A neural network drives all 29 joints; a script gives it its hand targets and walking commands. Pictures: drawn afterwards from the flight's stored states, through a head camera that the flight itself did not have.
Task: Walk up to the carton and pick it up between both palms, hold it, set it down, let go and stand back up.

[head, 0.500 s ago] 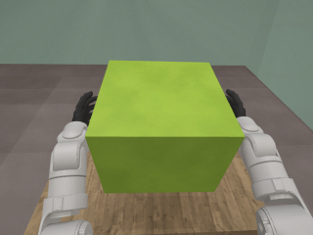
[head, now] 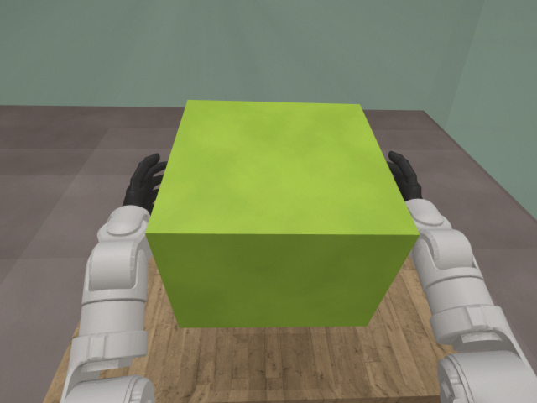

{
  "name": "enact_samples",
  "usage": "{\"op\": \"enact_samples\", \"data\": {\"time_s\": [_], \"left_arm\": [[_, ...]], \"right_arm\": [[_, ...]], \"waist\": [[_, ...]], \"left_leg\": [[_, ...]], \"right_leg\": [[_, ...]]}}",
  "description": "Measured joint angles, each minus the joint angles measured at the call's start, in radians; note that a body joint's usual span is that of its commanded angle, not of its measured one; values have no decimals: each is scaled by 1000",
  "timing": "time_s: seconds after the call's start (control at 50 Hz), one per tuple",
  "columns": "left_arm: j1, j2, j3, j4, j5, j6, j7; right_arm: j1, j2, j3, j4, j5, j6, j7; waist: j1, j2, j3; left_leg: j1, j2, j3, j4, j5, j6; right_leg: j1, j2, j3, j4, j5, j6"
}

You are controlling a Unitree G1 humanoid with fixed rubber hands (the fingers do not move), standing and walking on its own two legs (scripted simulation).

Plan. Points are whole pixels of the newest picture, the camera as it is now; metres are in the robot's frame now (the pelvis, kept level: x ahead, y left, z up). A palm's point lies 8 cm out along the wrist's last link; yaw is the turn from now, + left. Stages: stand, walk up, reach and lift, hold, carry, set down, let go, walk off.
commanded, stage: set down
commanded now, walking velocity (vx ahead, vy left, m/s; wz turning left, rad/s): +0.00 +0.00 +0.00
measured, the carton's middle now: (274, 209) +0.40 +0.00 +0.14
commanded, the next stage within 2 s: none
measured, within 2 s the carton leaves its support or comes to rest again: neither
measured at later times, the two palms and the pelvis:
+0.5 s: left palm (146, 227) +0.35 +0.19 +0.14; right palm (394, 230) +0.37 -0.20 +0.12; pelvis -0.01 -0.01 +0.00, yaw -1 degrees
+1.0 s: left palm (159, 237) +0.36 +0.18 +0.11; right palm (399, 232) +0.37 -0.21 +0.11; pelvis +0.01 -0.01 +0.00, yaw -1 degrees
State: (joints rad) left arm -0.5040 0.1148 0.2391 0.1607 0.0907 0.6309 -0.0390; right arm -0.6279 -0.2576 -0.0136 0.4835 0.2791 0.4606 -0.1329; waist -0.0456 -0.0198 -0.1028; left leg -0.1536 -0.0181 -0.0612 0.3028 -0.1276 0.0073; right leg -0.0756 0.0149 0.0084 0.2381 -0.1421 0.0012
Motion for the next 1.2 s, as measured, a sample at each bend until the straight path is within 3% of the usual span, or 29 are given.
{"op": "enact_samples", "data": {"time_s": [0.1,0.18,0.34,0.44,0.58,0.66,0.9,1.06,1.2], "left_arm": [[13,-13,7,-53,10,9,-1],[-13,-25,38,-15,32,-33,-28],[-33,-45,71,108,78,-169,-46],[-13,-42,64,156,76,-221,-45],[41,-19,-7,160,-6,-310,13],[75,-15,-35,150,-30,-354,47],[117,-45,-26,118,0,-327,40],[109,-74,4,157,33,-339,24],[96,-50,-51,238,-15,-440,81]], "right_arm": [[17,5,-14,-30,18,-13,0],[9,22,-35,-2,-17,-55,20],[-11,64,-105,146,-123,-210,99],[16,78,-105,201,-162,-284,113],[77,81,-96,163,-173,-365,99],[99,68,-71,123,-177,-380,88],[118,43,-24,144,-124,-380,82],[110,44,-39,206,-142,-407,102],[102,46,-79,234,-182,-478,129]], "waist": [[-12,-2,20],[-13,-6,23],[21,6,32],[40,8,70],[52,0,105],[41,-3,90],[25,-7,49],[53,6,86],[78,6,77]], "left_leg": [[17,0,2,13,-11,3],[28,2,11,12,-11,4],[47,5,33,-5,-4,2],[49,8,30,-15,4,-2],[-2,15,9,-7,8,-14],[-18,16,-3,-3,2,-18],[21,18,9,6,-30,-18],[8,18,23,-3,-12,-15],[-54,20,12,-2,10,-20]], "right_leg": [[22,1,3,2,-4,2],[26,2,11,7,-4,2],[22,2,30,24,-8,1],[21,4,23,26,-8,-4],[-16,12,-3,19,-3,-15],[-25,13,-16,15,-7,-19],[12,14,-7,22,-35,-20],[-12,13,3,28,-21,-17],[-72,15,-10,33,-5,-21]]}}
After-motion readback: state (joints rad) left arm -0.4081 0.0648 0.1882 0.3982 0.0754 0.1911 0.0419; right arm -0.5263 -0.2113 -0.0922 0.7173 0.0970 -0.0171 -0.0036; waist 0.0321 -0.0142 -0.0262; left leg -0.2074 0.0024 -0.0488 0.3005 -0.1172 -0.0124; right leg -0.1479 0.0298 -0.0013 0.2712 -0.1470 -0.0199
